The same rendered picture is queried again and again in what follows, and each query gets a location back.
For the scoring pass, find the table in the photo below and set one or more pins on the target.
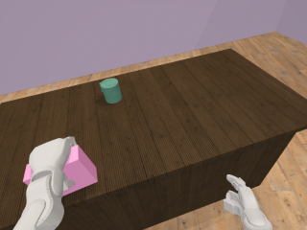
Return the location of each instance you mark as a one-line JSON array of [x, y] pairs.
[[161, 152]]

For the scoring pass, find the robot right forearm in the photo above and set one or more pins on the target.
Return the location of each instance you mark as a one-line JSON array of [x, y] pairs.
[[255, 219]]

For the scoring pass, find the robot right hand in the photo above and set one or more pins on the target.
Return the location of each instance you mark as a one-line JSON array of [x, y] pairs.
[[237, 203]]

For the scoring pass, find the robot left forearm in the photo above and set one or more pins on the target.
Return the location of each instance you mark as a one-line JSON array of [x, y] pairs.
[[44, 210]]

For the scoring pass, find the sponge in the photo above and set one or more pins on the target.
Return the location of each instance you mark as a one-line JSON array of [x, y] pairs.
[[78, 168]]

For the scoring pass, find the robot left hand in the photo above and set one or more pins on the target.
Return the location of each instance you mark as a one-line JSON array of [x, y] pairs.
[[54, 153]]

